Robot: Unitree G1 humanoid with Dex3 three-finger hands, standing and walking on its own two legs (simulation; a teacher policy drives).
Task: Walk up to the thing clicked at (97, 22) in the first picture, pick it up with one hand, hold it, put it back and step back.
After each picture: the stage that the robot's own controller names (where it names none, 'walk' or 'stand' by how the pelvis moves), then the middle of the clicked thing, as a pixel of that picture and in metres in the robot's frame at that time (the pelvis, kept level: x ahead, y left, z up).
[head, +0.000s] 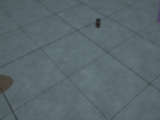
stand; (98, 23) +1.92 -0.25 -0.72
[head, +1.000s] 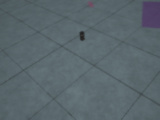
walk; (82, 36) +1.79 +0.11 -0.70
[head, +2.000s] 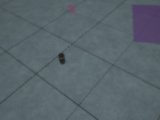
walk; (62, 58) +1.20 +0.29 -0.71
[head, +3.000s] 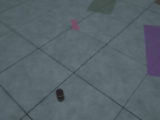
walk; (60, 95) +0.75 +0.23 -0.71
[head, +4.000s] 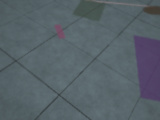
walk; out of the picture +0.42 +0.22 -0.70
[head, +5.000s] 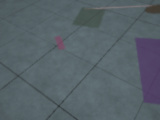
stand; out of the picture +0.40 +0.33 -0.71
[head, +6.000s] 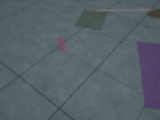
stand; out of the picture +0.38 +0.31 -0.73
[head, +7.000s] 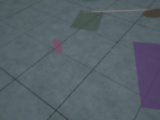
stand; out of the picture +0.37 +0.34 -0.73
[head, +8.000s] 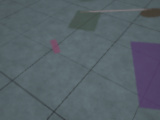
stand; out of the picture +0.36 +0.35 -0.73
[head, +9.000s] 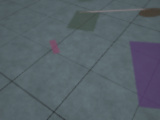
go down; out of the picture +0.36 +0.35 -0.73
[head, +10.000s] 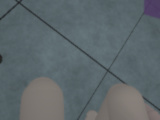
go down; out of the picture +0.41 +0.39 -0.31
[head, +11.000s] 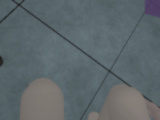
approach; out of the picture +0.40 +0.40 -0.30
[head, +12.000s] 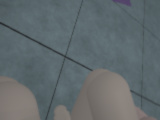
close in; out of the picture +0.36 +0.44 -0.22
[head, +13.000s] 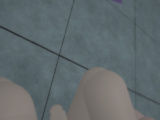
rest palm; out of the picture +0.35 +0.44 -0.21
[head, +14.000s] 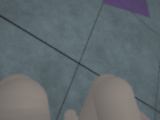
lift; out of the picture +0.33 +0.37 -0.16
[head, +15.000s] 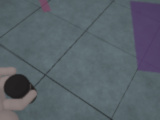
lift; (22, 90) +0.33 +0.21 +0.01
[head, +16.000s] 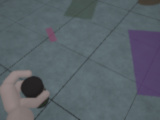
hold; (36, 93) +0.34 +0.17 +0.02
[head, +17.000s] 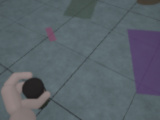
hold; (36, 94) +0.34 +0.17 +0.01
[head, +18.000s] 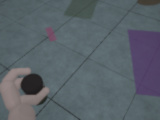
crouch; (35, 90) +0.35 +0.18 +0.02
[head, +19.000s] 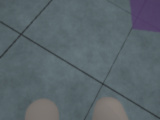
crouch; out of the picture +0.40 +0.34 -0.08
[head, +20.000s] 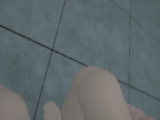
lower; out of the picture +0.37 +0.42 -0.22
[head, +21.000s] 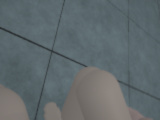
lower; out of the picture +0.36 +0.43 -0.22
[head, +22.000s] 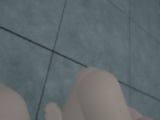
lower; out of the picture +0.36 +0.43 -0.22
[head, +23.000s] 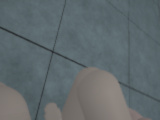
lower; out of the picture +0.36 +0.43 -0.22
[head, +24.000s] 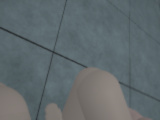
loosen; out of the picture +0.36 +0.43 -0.22
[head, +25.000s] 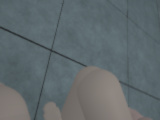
withdraw; out of the picture +0.36 +0.42 -0.22
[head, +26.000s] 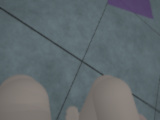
stand; out of the picture +0.38 +0.39 -0.26
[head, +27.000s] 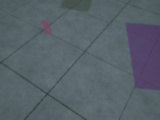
stand; out of the picture +0.38 +0.30 -0.63
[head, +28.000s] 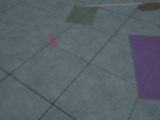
stand; out of the picture +0.39 +0.30 -0.67
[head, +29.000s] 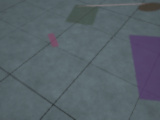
stand; out of the picture +0.38 +0.30 -0.67
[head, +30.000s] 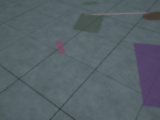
stand; out of the picture +0.40 +0.27 -0.72
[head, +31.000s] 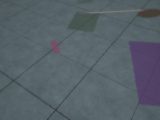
stand; out of the picture +0.38 +0.30 -0.73
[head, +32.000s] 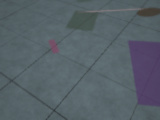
walk; out of the picture +0.36 +0.31 -0.73
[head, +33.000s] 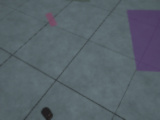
walk; (47, 113) +0.47 +0.31 -0.70
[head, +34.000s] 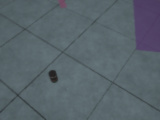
walk; (53, 76) +0.78 +0.26 -0.69
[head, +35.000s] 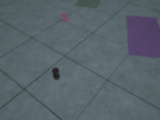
stand; (56, 73) +1.02 +0.28 -0.70
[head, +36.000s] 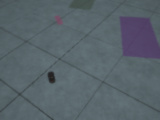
stand; (51, 77) +1.00 +0.30 -0.73
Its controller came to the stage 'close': yes
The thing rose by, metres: 0.72
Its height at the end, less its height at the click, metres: +0.00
